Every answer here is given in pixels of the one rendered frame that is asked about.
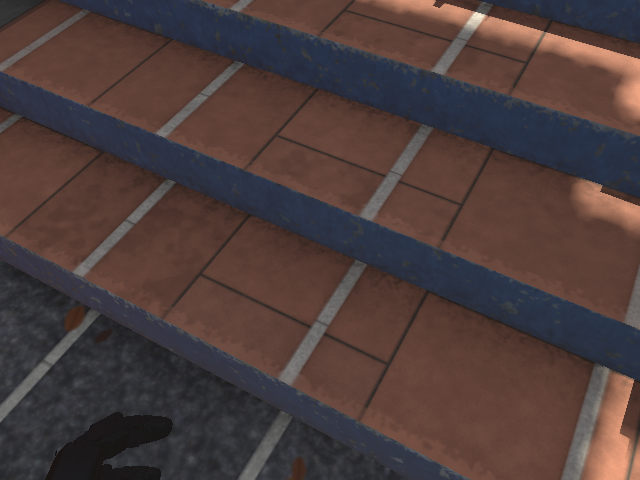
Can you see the left robot hand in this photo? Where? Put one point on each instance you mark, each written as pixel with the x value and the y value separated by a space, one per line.
pixel 83 459

